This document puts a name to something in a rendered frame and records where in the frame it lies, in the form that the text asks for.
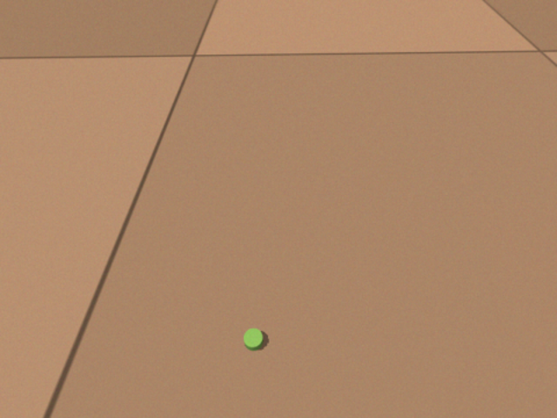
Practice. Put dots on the tin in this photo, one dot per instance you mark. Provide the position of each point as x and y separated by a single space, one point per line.
253 339

